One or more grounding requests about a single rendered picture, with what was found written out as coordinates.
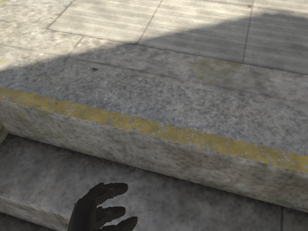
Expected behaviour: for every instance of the stairs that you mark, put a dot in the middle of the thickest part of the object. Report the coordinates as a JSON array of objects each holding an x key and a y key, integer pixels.
[{"x": 49, "y": 161}]

